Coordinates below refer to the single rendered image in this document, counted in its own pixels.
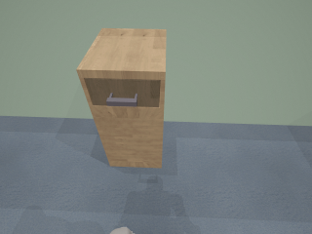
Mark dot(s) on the handle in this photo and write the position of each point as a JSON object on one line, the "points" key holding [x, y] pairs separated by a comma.
{"points": [[121, 101]]}

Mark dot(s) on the cabinet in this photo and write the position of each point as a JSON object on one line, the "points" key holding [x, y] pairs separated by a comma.
{"points": [[131, 136]]}

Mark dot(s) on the drawer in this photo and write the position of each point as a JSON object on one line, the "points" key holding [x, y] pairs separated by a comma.
{"points": [[147, 90]]}

